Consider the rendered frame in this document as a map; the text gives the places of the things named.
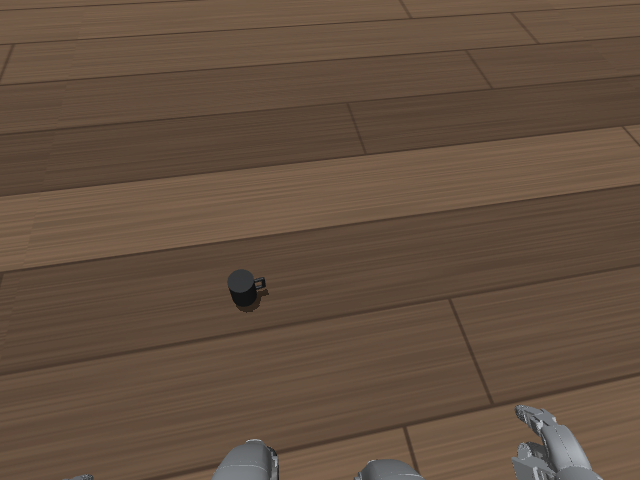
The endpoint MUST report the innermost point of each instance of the mug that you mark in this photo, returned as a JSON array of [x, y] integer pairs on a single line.
[[242, 287]]

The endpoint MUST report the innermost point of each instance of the right robot hand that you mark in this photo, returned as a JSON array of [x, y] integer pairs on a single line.
[[560, 448]]

